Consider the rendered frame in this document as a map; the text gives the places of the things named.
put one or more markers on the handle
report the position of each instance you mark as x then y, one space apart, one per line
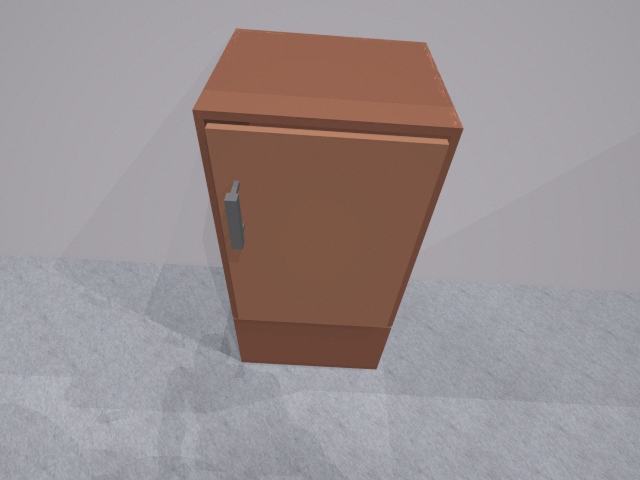
234 219

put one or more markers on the cupboard door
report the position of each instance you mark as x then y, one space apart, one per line
331 219

